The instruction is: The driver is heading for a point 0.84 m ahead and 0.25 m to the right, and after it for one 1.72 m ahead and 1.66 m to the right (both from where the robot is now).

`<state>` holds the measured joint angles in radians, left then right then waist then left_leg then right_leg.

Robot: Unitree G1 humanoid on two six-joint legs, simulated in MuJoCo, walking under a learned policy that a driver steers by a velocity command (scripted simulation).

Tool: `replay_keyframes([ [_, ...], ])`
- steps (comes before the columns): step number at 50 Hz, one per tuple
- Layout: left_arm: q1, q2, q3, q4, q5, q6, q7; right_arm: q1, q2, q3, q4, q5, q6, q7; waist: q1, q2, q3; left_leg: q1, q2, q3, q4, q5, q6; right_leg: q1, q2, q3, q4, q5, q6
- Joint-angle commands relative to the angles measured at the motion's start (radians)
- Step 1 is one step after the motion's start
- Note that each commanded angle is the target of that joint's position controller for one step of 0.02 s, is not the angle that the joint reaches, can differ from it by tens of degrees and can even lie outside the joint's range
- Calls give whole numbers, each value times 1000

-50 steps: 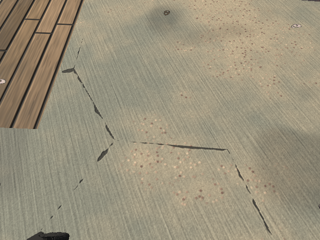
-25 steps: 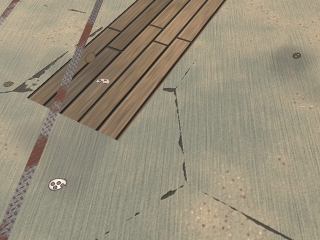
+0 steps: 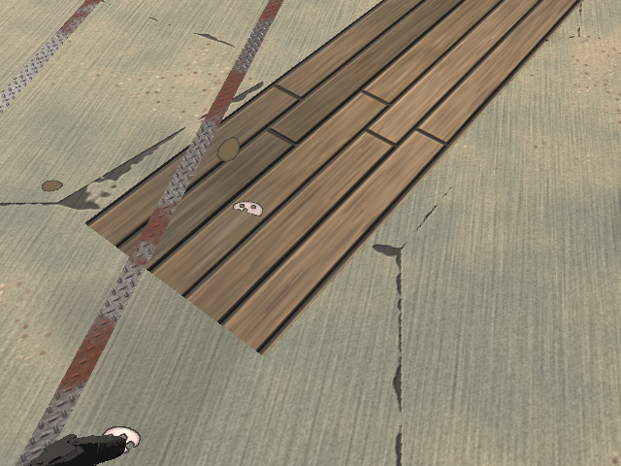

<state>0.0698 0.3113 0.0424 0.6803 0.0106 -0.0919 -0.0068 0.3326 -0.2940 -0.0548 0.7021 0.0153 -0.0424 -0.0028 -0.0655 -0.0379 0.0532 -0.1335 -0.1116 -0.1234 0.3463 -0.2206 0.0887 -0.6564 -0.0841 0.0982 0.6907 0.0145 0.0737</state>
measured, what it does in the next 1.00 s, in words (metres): walks ahead, turning right: right foot, then left foot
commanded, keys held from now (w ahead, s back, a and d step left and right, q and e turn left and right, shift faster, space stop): w+e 1.00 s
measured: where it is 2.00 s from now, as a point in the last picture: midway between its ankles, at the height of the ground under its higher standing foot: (406, 317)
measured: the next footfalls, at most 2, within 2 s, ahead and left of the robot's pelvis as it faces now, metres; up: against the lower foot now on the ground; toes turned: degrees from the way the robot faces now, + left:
right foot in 0.18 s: +0.28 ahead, -0.15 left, +0.00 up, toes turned +1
left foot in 0.66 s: +0.57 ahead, +0.02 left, +0.00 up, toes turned -20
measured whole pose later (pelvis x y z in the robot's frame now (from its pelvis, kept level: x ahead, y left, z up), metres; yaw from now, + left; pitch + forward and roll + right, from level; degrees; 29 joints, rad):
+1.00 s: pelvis +0.55 -0.09 +0.00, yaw -27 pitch +1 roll +3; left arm 0.16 0.32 0.06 0.64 -0.02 -0.02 -0.02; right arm 0.32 -0.29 -0.07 0.82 0.00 -0.09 0.01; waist -0.08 -0.05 0.04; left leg -0.02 -0.04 0.13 0.24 -0.24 0.02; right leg -0.69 -0.10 0.06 0.86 -0.08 0.02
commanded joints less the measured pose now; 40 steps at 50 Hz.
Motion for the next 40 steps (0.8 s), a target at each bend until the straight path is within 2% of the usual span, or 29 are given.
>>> replay_keyframes([
  [1, -88, 52, 5, -69, -14, -24, -19, 19, -162, -42, -32, 3, -16, -10, -21, 123, -33, -69, 231, -133, -105, 143, 130, 146, 42, -53, -119, 144, -10],
  [3, -112, 70, 9, -79, -17, -28, -29, 46, -162, -40, -9, 2, -15, -7, -31, 131, -16, 18, 275, -157, -71, 157, 126, 110, 38, -49, -158, 99, -43],
  [6, -91, 93, 17, -85, -22, -27, -35, 56, -173, -43, 18, -3, -6, -6, -12, 151, -1, 139, 330, -167, -24, 315, 106, 99, 46, -68, -183, -63, -105],
  [7, -40, 106, 24, -74, -22, -27, -34, 40, -178, -44, 20, -2, -4, -7, 19, 153, -24, 157, 319, -141, 36, 472, 91, 167, 70, -93, -203, -100, -131],
  [8, 71, 131, 41, -42, -19, -28, -30, 28, -167, -38, 19, -6, 0, -8, 77, 130, -101, 157, 272, -86, 176, 645, 69, 318, 99, -117, -230, -73, -165],
  [9, 225, 174, 55, -14, -11, -28, -29, 26, -143, -24, 2, -21, 2, -14, 142, 77, -244, 49, 226, -36, 407, 589, 37, 575, 4, 0, -190, 4, -227],
  [10, 326, 266, 80, 0, -5, -21, -32, 131, -87, -5, -19, -18, -13, -12, 122, -157, -378, -313, 70, 54, 776, 189, -55, 932, -198, 424, -234, -124, -394],
  [11, 348, 201, 66, 19, -37, -17, -43, 111, -101, -1, -27, -21, -30, -8, 130, -228, -368, -526, 31, 6, 902, -312, -76, 1008, -251, 698, -388, -337, -427],
  [12, 294, 142, 48, 7, -43, -12, -39, 10, -162, -15, -44, 3, -44, 2, 142, -124, -219, -621, 93, -26, 947, -262, -66, 909, -238, 614, -411, -439, -379],
  [13, 247, 127, 43, -9, -26, -3, -34, -72, -156, -11, -60, 7, -56, 7, 139, -32, -130, -619, 128, -4, 915, -192, -59, 785, -196, 503, -426, -389, -352],
  [14, 218, 114, 37, -13, -20, 3, -32, -117, -145, -12, -72, -9, -65, 9, 120, 22, -54, -614, 154, 13, 837, -144, -64, 676, -155, 421, -446, -287, -342],
  [15, 204, 102, 32, -19, -12, 3, -27, -114, -138, -16, -74, -26, -68, 8, 93, 12, -48, -565, 179, 12, 765, -99, -70, 620, -122, 369, -460, -191, -330],
  [16, 195, 100, 30, -24, -11, 5, -23, -101, -125, -14, -74, -33, -67, 8, 76, -17, -56, -524, 183, 20, 719, -78, -84, 589, -95, 337, -474, -122, -330],
  [18, 200, 109, 33, -21, -19, 6, -13, -92, -103, -10, -71, -37, -60, 6, 64, -43, -68, -496, 178, 44, 644, -64, -115, 545, -74, 281, -484, -16, -342],
  [21, 235, 144, 46, -2, -28, 12, 6, -193, -73, 2, -97, -35, -55, 0, 90, -33, -43, -482, 158, 58, 453, 77, -152, 483, -41, 216, -492, 40, -328],
  [24, 285, 152, 51, 20, -35, 26, 20, -300, -53, 10, -115, -27, -64, 8, 127, -42, -39, -396, 117, 61, 269, 253, -162, 439, -6, 190, -472, 11, -288],
  [27, 336, 149, 52, 41, -42, 40, 26, -373, -65, 5, -132, -14, -75, 19, 147, -44, -38, -348, 91, 45, 182, 290, -153, 471, -23, 245, -430, -32, -273],
  [29, 342, 144, 54, 44, -43, 49, 31, -383, -86, -4, -135, -10, -82, 23, 137, -56, -39, -325, 88, 24, 131, 246, -136, 527, -43, 302, -387, -56, -260],
  [31, 322, 147, 59, 41, -40, 57, 33, -335, -112, -18, -124, -6, -89, 22, 101, -84, -45, -252, 92, 25, 102, 173, -105, 551, -56, 342, -330, -15, -243],
  [32, 303, 133, 55, 34, -38, 59, 31, -256, -131, -31, -104, -8, -92, 16, 56, -83, -81, -133, 96, 42, 57, 181, -77, 534, -26, 327, -261, 38, -222],
  [33, 289, 92, 40, 19, -30, 57, 25, -136, -165, -46, -87, -21, -95, 7, -4, -51, -189, 85, 181, -15, 76, 168, -26, 466, 23, 280, -83, 29, -192],
  [34, 321, 27, 18, -1, -3, 54, 26, 19, -224, -60, -72, -23, -87, -2, -42, 105, -343, 349, 363, -215, 99, 125, 31, 317, 116, 167, 202, -281, -153],
  [35, 459, 6, 8, -28, -44, 45, 23, 47, -264, -70, -34, -23, -71, 9, 36, 423, -388, 529, 546, -663, -1, -118, 180, -19, 183, 83, 458, -642, -112],
  [36, 421, 115, 28, 7, -56, 47, 28, -5, -154, -49, -58, -10, -68, 12, 12, 246, -265, 426, 517, -631, -42, -277, 149, -103, 95, 104, 556, -570, -96],
  [37, 313, 152, 42, -5, -48, 53, 26, -45, -104, -36, -61, -9, -64, 9, -8, 152, -145, 303, 465, -448, -55, -216, 106, -111, 67, 75, 562, -472, -88],
  [38, 269, 135, 42, -11, -39, 56, 26, -85, -94, -29, -60, -18, -62, 10, 10, 91, -86, 196, 420, -333, -79, -80, 90, -77, 36, 52, 543, -405, -77],
  [39, 239, 121, 45, -24, -30, 56, 22, -107, -77, -24, -48, -22, -61, 11, 25, 96, -44, 127, 387, -253, -101, 14, 87, -66, 12, 48, 503, -364, -72],
  [40, 241, 101, 44, -30, -35, 60, 15, -116, -73, -22, -40, -29, -63, 8, 43, 128, -35, 75, 362, -181, -126, 69, 78, -27, -10, 39, 483, -337, -70],
])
